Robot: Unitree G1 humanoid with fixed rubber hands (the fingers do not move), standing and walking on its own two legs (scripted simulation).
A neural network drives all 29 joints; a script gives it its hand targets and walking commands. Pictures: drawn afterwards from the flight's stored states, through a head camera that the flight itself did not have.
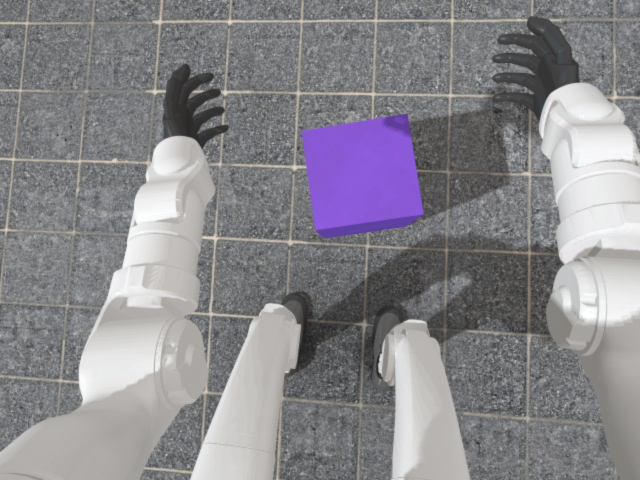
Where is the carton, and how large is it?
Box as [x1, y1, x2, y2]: [302, 114, 423, 237]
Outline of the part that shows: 407,114 302,131 315,230 323,237 405,226 423,214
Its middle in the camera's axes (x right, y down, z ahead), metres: +0.09 -0.12 +0.88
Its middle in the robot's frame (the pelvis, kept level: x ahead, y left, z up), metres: +0.51 +0.01 -0.53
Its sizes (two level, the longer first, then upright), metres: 0.210 0.200 0.250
